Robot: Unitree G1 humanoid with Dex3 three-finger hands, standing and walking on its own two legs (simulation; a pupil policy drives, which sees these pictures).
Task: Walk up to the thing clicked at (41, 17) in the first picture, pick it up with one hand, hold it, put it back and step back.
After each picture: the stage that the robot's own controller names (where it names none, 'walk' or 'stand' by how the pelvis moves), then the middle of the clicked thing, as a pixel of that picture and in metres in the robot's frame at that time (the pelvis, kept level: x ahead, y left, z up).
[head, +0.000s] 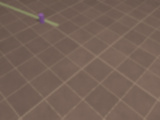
stand; (41, 18) +1.79 +0.50 -0.72
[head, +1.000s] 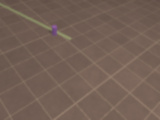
walk; (54, 30) +1.66 +0.25 -0.70
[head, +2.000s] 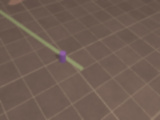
walk; (62, 56) +1.06 +0.12 -0.72
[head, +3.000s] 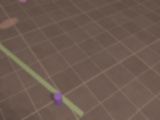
walk; (58, 99) +0.62 +0.14 -0.72
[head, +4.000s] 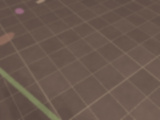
walk; out of the picture +0.39 +0.15 -0.71
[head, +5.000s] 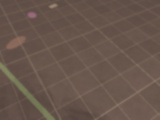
stand; out of the picture +0.31 +0.13 -0.72
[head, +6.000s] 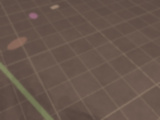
stand; out of the picture +0.29 +0.10 -0.72
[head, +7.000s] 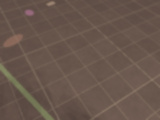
stand; out of the picture +0.31 +0.13 -0.73
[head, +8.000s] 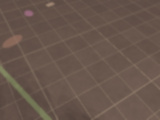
stand; out of the picture +0.30 +0.13 -0.73
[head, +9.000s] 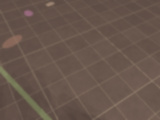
go down; out of the picture +0.29 +0.13 -0.73
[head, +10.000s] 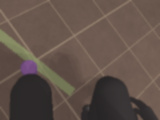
go down; (29, 70) +0.37 +0.18 -0.31
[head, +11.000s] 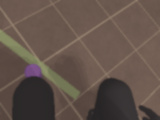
approach; (34, 74) +0.36 +0.18 -0.30
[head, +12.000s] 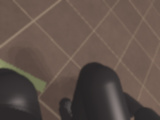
close in; out of the picture +0.36 +0.22 -0.22
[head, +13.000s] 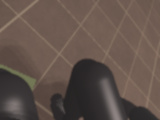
close; out of the picture +0.40 +0.23 -0.21
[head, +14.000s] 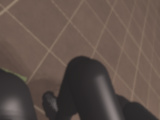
close; out of the picture +0.46 +0.21 -0.24
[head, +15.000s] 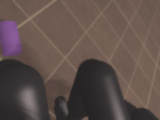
lift; (10, 39) +0.48 +0.13 -0.24
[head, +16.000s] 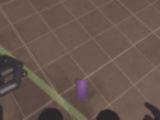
lift; (81, 90) +0.45 -0.03 -0.54
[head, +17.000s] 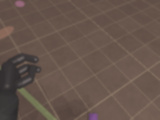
hold; out of the picture +0.41 -0.12 -0.70
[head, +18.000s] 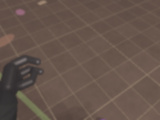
stand; out of the picture +0.40 -0.18 -0.71
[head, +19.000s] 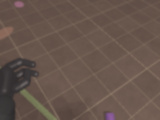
stand; out of the picture +0.41 -0.24 -0.70
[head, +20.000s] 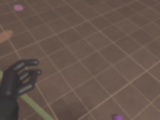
stand; out of the picture +0.40 -0.31 -0.70
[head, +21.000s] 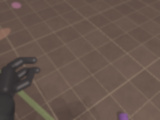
stand; out of the picture +0.41 -0.36 -0.70
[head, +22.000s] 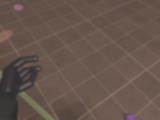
stand; out of the picture +0.40 -0.40 -0.70
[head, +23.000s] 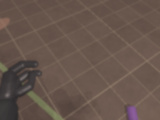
stand; (132, 115) +0.41 -0.41 -0.69
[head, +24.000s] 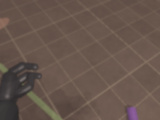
stand; (132, 116) +0.41 -0.42 -0.69
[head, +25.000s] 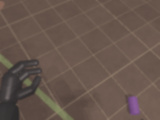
stand; (133, 105) +0.41 -0.41 -0.63
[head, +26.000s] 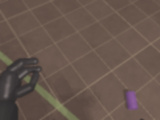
stand; (131, 100) +0.42 -0.39 -0.61
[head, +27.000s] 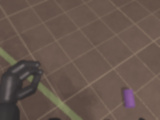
stand; (129, 98) +0.42 -0.36 -0.60
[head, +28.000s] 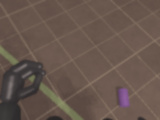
close; (123, 98) +0.43 -0.32 -0.60
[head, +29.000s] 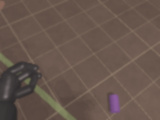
hold; (114, 103) +0.42 -0.26 -0.63
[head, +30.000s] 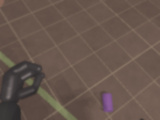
close; (107, 102) +0.42 -0.21 -0.62
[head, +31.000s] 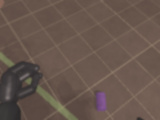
stand; (101, 101) +0.43 -0.16 -0.62
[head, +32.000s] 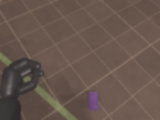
hold; (93, 101) +0.42 -0.11 -0.62
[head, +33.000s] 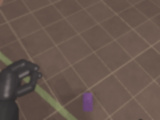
close; (87, 102) +0.42 -0.07 -0.62
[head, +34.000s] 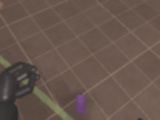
hold; (80, 104) +0.42 -0.03 -0.63
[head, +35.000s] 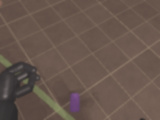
close; (74, 102) +0.43 +0.01 -0.63
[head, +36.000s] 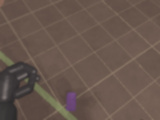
close; (71, 101) +0.42 +0.05 -0.62
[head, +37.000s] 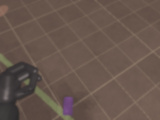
hold; (68, 106) +0.42 +0.08 -0.63
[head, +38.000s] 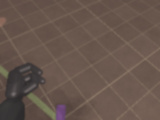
hold; (60, 114) +0.42 +0.12 -0.67
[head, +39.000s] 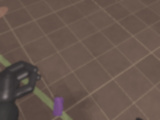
hold; (58, 106) +0.43 +0.14 -0.64
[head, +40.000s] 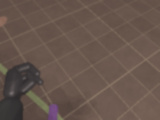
hold; (53, 113) +0.42 +0.17 -0.68
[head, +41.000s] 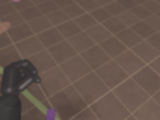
hold; (50, 118) +0.41 +0.20 -0.69
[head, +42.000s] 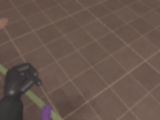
crouch; (46, 114) +0.42 +0.23 -0.69
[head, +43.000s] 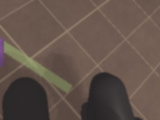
lower; out of the picture +0.47 +0.30 -0.31
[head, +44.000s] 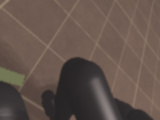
lower; out of the picture +0.41 +0.40 -0.25
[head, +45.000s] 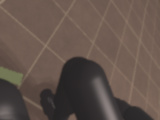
lower; out of the picture +0.38 +0.46 -0.25
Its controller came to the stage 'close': yes
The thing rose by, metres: 0.01
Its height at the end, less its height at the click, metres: -0.02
